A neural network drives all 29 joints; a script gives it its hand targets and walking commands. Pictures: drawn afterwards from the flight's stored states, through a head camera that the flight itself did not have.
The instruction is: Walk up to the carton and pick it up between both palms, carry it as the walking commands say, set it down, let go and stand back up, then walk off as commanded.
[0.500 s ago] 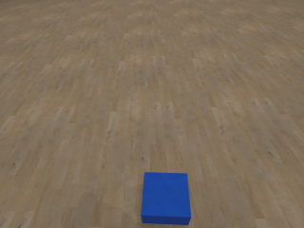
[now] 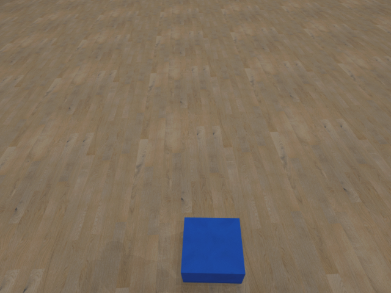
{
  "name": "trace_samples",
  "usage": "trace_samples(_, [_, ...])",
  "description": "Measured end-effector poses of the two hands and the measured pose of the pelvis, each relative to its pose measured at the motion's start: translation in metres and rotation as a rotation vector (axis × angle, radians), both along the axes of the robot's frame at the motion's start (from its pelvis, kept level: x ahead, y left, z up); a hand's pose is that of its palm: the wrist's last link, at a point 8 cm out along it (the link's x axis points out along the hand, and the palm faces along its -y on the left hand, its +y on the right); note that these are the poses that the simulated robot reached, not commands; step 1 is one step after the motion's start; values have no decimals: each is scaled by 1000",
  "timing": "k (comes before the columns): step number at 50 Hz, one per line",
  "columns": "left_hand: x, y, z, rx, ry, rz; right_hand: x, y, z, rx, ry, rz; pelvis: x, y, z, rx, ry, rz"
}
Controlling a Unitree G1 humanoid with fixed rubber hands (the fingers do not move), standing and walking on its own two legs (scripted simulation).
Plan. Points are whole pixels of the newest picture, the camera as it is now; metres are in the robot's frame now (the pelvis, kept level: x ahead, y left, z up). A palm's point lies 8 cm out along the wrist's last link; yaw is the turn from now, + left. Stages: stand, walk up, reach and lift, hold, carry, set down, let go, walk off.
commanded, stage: walk off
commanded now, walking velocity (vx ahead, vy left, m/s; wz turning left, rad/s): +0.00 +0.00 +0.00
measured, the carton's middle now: (212, 249) +0.46 -0.02 -0.70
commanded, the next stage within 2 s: none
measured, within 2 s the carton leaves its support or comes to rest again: neither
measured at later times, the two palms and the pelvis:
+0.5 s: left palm out of the picture +0.06 +0.41 -0.15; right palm out of the picture -0.02 -0.19 -0.12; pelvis -0.01 +0.11 -0.01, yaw -17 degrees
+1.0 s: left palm (53, 244) +0.26 +0.41 -0.13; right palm out of the picture -0.11 +0.00 -0.14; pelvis +0.04 +0.24 -0.01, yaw -50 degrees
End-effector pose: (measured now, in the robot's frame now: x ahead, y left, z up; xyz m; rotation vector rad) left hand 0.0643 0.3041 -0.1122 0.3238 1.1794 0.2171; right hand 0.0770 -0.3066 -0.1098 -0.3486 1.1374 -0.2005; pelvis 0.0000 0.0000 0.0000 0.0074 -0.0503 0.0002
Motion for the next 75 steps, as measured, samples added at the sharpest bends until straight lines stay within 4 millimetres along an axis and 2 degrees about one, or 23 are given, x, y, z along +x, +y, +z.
trace_samples(7, [3,-3,0,-3,3,-12,-1,0,-2,-1,17,-20,1,0,0,-1,7,-15])
trace_samples(10, [-1,-5,-6,-20,22,-14,-12,4,-7,-7,66,-54,0,6,-2,-1,26,-45])
trace_samples(13, [-13,0,-10,-23,66,-20,-24,12,-6,-17,92,-93,-2,19,-1,12,45,-93])
trace_samples(18, [-34,34,-21,-4,182,-33,-43,42,-6,-11,78,-158,-7,50,-6,19,63,-170])
trace_samples(22, [-27,79,-34,8,229,-60,-66,79,-10,-10,73,-222,-10,89,-16,17,69,-234])
trace_samples(24, [-14,100,-36,25,233,-93,-86,103,-10,-1,84,-264,-12,107,-16,16,58,-272])
trace_samples(26, [8,114,-29,45,223,-147,-108,128,-8,19,97,-312,-11,121,-12,-4,54,-316])
trace_samples(28, [35,123,-23,53,194,-208,-126,152,-7,34,111,-357,-11,133,-8,-11,52,-360])
trace_samples(31, [71,130,-19,61,158,-306,-140,182,-11,51,95,-423,-11,150,-7,-8,50,-434])
trace_samples(34, [101,124,-18,62,145,-410,-147,208,-20,75,50,-491,-10,167,-11,4,50,-510])
trace_samples(39, [146,91,-20,38,82,-583,-170,251,-48,125,20,-613,-5,191,-23,26,45,-634])
trace_samples(42, [161,79,-29,21,33,-654,-192,274,-68,150,56,-675,-1,202,-37,24,48,-692])
trace_samples(44, [163,82,-27,30,48,-672,-199,288,-64,167,76,-714,5,209,-32,20,46,-737])
trace_samples(48, [175,97,-18,66,133,-728,-194,302,-37,148,12,-795,24,226,-15,43,48,-825])
trace_samples(51, [203,104,-14,66,146,-784,-187,310,-23,120,-20,-846,42,241,-10,75,57,-888])
trace_samples(54, [246,110,-16,70,124,-839,-172,321,-16,95,-35,-890,64,258,-12,91,65,-946])
trace_samples(58, [319,115,-33,72,79,-918,-142,342,-16,25,-66,-939,105,284,-28,77,94,-1021])
trace_samples(61, [365,102,-38,81,48,-1002,-128,380,-13,31,-60,-992,123,298,-28,68,85,-1086])
trace_samples(66, [408,49,-20,27,12,-1159,-114,441,-8,88,-61,-1124,150,311,-12,46,89,-1190])
trace_samples(68, [416,26,-15,-2,1,-1220,-110,459,-12,103,-60,-1176,161,316,-11,51,87,-1231])
trace_samples(71, [419,-10,-11,-39,-6,-1322,-108,486,-25,125,-68,-1259,177,323,-13,61,77,-1295])
trace_samples(75, [420,-47,-16,-80,-67,-1443,-110,517,-58,165,-67,-1358,193,324,-34,83,58,-1376])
